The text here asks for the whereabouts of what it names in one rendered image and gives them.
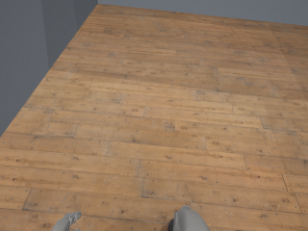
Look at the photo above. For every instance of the left robot hand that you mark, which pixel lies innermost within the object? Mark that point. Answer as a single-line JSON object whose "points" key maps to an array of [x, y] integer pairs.
{"points": [[64, 223]]}

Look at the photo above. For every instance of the robot right thigh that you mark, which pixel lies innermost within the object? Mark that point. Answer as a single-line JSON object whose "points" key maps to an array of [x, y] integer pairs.
{"points": [[189, 220]]}

